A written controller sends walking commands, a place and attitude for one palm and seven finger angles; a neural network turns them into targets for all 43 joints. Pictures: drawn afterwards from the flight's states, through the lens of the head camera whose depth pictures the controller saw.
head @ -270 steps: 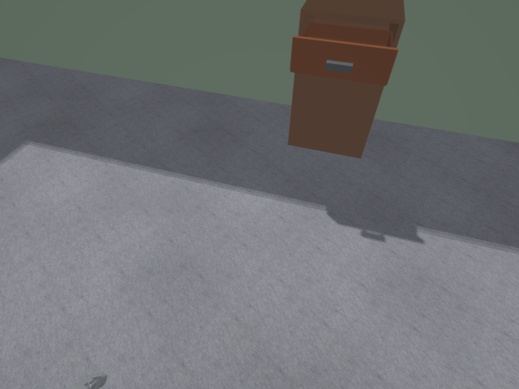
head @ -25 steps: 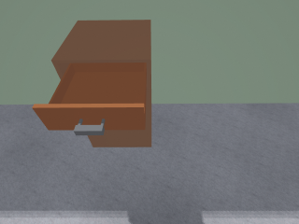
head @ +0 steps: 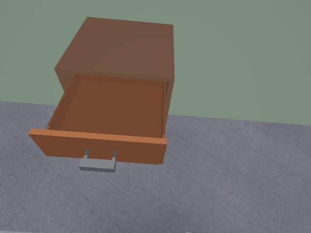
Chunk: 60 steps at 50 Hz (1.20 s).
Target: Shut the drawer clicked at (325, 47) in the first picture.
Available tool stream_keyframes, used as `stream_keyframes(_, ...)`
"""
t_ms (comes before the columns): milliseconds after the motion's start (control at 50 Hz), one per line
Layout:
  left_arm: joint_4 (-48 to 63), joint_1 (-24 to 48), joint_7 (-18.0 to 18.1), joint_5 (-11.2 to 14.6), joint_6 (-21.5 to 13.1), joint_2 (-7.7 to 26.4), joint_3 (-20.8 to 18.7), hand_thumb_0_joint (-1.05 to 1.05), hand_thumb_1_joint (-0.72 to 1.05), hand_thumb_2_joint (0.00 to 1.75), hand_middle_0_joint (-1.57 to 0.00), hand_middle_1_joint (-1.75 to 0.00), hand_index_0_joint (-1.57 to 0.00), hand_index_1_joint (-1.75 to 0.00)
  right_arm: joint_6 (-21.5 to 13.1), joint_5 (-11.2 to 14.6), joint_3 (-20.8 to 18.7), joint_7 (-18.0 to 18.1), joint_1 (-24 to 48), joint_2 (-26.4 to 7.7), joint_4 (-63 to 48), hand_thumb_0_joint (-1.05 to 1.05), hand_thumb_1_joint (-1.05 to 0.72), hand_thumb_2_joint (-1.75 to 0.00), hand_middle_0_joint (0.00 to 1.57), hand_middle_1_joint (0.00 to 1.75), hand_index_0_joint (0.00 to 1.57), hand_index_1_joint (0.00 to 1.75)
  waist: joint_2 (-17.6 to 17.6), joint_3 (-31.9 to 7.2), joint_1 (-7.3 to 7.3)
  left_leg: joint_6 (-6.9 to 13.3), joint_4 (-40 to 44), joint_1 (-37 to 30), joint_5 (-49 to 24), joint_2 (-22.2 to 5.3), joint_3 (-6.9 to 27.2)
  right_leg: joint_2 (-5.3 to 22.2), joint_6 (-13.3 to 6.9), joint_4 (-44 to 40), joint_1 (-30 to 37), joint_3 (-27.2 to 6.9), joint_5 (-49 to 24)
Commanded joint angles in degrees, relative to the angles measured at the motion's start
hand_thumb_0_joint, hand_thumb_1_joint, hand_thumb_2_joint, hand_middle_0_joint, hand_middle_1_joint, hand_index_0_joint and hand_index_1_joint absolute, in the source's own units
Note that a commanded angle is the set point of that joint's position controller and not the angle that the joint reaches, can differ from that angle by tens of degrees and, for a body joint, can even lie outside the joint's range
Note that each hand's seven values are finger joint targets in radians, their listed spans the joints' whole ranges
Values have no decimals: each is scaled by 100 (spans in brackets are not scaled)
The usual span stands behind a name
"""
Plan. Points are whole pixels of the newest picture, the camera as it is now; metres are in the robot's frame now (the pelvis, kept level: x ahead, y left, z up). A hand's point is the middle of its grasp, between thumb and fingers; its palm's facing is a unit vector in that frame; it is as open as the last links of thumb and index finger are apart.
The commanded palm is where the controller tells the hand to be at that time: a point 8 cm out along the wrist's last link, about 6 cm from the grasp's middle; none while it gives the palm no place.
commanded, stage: come to a stop and stand still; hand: left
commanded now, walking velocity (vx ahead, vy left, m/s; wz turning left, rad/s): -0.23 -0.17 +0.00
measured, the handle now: (99, 158) +0.33 +0.20 -0.09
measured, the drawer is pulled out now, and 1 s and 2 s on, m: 0.28 0.28 0.28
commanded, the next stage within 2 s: look again from close up in 1.06 s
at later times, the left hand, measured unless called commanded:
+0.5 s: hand out of the picture +0.06 +0.12 -0.15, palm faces +0.06 -0.95 -0.29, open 7.4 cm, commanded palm none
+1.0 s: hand out of the picture -0.06 +0.17 -0.18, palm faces +0.07 -0.98 -0.17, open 7.4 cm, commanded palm none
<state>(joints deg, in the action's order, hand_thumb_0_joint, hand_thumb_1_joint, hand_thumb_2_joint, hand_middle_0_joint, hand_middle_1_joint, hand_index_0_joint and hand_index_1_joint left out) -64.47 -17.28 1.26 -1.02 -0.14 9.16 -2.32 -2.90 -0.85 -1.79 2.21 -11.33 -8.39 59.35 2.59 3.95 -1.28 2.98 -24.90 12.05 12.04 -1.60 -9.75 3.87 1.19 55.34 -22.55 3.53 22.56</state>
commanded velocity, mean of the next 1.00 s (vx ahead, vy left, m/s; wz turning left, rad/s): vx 0.02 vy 0.02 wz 0.00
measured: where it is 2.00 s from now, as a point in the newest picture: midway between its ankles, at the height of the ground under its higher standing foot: outside the picture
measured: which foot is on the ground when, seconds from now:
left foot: down 0.00-0.28, up 0.30-0.80, down 0.82-1.00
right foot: up 0.00-0.24, down 0.26-0.82, up 0.84-1.00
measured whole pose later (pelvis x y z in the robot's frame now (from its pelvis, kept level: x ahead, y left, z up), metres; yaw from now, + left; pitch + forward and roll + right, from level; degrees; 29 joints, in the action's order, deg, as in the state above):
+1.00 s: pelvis -0.04 -0.02 +0.01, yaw +0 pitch +1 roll +0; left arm -63.3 -18.2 0.2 -1.7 1.8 12.0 -3.7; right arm -0.2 -1.1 0.0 1.8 -21.7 -5.6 62.9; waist 3.5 -1.4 -0.5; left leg 0.7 -18.2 4.6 14.3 -0.3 -1.4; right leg 0.3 1.4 53.3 -26.5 -0.4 15.9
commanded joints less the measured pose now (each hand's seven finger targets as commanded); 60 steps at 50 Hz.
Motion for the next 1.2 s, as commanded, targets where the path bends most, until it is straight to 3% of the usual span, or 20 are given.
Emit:
stream_keyframes(0,168,-502,58,15,158,187,-32,0,90,90,-20,-30,-20,-30,81,7,-70,110,-418,-787,16,0,-90,-90,20,30,20,30,-626,-589,23,507,632,-638,-4615,-1708,899,94,125,-372,118,-226,-273)
stream_keyframes(120,588,71,61,-13,273,343,-106,0,90,90,-20,-30,-20,-30,292,-50,-252,100,-344,-951,39,0,-90,-90,20,30,20,30,-1335,-203,157,612,468,-470,-3844,-1700,990,-14,19,-1073,133,-106,48)
stream_keyframes(200,592,-168,80,0,156,440,-140,0,90,90,-20,-30,-20,-30,369,-33,-305,18,-206,-955,-6,0,-90,-90,20,30,20,30,-1278,-399,-54,243,-106,-329,-2855,-1340,821,-63,-18,-2572,909,24,-1182)
stream_keyframes(220,583,-215,92,-27,83,609,-158,0,90,90,-20,-30,-20,-30,383,-3,-305,-18,-288,-825,-11,0,-90,-90,20,30,20,30,-715,-540,-46,-40,-508,-231,-1997,-995,610,121,-22,-3169,1216,-150,-2263)
stream_keyframes(260,652,-148,128,-56,-4,1324,-241,0,90,90,-20,-30,-20,-30,452,68,-257,-67,-416,-378,-194,0,-90,-90,20,30,20,30,1107,-752,-25,-487,-2024,821,2019,31,337,1904,-922,-3357,1672,-1746,-5549)
stream_keyframes(280,701,-122,126,-48,23,1273,-209,0,90,90,-20,-30,-20,-30,553,64,-288,-46,-392,-452,-222,0,-90,-90,20,30,20,30,711,-747,-58,-453,-2693,715,2324,19,783,2076,-1229,-3412,1355,-1585,-5628)
stream_keyframes(360,852,384,182,-18,30,1039,-232,0,90,90,-20,-30,-20,-30,691,-7,-330,-110,-376,-597,-80,0,-90,-90,20,30,20,30,621,-420,53,-552,-4154,1437,1375,30,1214,1506,-1043,-3480,1283,-1215,-4214)
stream_keyframes(500,873,120,218,-35,-9,1108,-321,0,90,90,-20,-30,-20,-30,742,-75,-331,-233,-164,-767,-274,0,-90,-90,20,30,20,30,605,-445,-163,-704,-3841,1779,771,-38,1323,1571,-924,-4029,1606,-1532,-1605)
stream_keyframes(660,881,206,79,-136,40,1275,-333,0,90,90,-20,-30,-20,-30,562,-16,-209,-272,-380,-593,-286,0,-90,-90,20,30,20,30,985,-327,-126,-502,-1609,441,1327,111,676,1218,-827,-4772,729,-1540,743)
stream_keyframes(740,722,433,47,-49,102,1110,-262,0,90,90,-20,-30,-20,-30,382,6,-106,-172,-1481,-440,141,0,-90,-90,20,30,20,30,559,-510,361,-359,427,-1288,498,306,411,607,-335,-4346,-70,-952,1114)
stream_keyframes(760,690,369,19,3,121,880,-198,0,90,90,-20,-30,-20,-30,334,-20,-116,-121,-1573,-580,170,0,-90,-90,20,30,20,30,-74,-374,389,-308,858,-1283,860,-20,827,342,-201,-3703,-352,-686,1107)
stream_keyframes(780,722,219,-8,41,141,487,-130,0,90,90,-20,-30,-20,-30,291,-90,-188,-92,-1529,-941,106,0,-90,-90,20,30,20,30,-1469,-153,379,-20,1721,-790,2400,-1096,2415,-225,-56,-2306,-769,-237,764)
stream_keyframes(800,809,342,-1,27,155,321,-106,0,90,90,-20,-30,-20,-30,321,-98,-210,-52,-1115,-1293,-126,0,-90,-90,20,30,20,30,-1884,497,319,310,2355,276,3313,-1910,3308,-358,-40,-1455,-991,-91,432)
stream_keyframes(880,428,-156,-131,-81,125,447,-181,0,90,90,-20,-30,-20,-30,170,-50,0,36,-492,-823,-123,0,-90,-90,20,30,20,30,-1237,446,-77,174,1974,410,1456,-1168,2086,-300,-22,-88,-732,-499,-645)
stream_keyframes(980,424,102,-108,-45,89,455,-122,0,90,90,-20,-30,-20,-30,74,-37,23,128,-1338,-672,237,0,-90,-90,20,30,20,30,-942,271,194,407,1308,-769,-1713,-1307,1789,-200,108,-96,-1146,-439,-560)
stream_keyframes(1080,529,478,-62,53,47,234,-10,0,90,90,-20,-30,-20,-30,126,-81,-21,167,-1497,-665,463,0,-90,-90,20,30,20,30,-1316,34,366,564,574,-952,-3624,-1350,1644,-209,2,-1745,-133,-131,79)
stream_keyframes(1120,413,197,-41,70,3,179,-18,0,90,90,-20,-30,-20,-30,151,-48,-46,153,-1442,-652,508,0,-90,-90,20,30,20,30,-1267,-187,229,413,299,-879,-3330,-1174,1584,-284,-54,-2595,494,-29,-555)
stream_keyframes(1140,-94,-555,182,0,-123,443,29,0,90,90,-20,-30,-20,-30,56,67,-95,35,-634,-897,263,0,-90,-90,20,30,20,30,-1213,-467,-249,-80,-1065,-15,-2671,-1091,1025,262,-316,-2932,1276,-631,-2033)
stream_keyframes(1160,85,-795,133,-1,-198,690,-29,0,90,90,-20,-30,-20,-30,59,16,20,-24,-757,-235,-92,0,-90,-90,20,30,20,30,-4,-496,-108,-227,-1330,698,-46,-261,822,552,-474,-3274,1443,-1309,-2778)
stream_keyframes(1180,156,-593,94,18,-298,777,-31,0,90,90,-20,-30,-20,-30,95,-33,126,-26,-1075,8,-131,0,-90,-90,20,30,20,30,368,-1046,104,-264,-1510,738,1178,-48,785,1153,-751,-3205,2134,-1533,-4584)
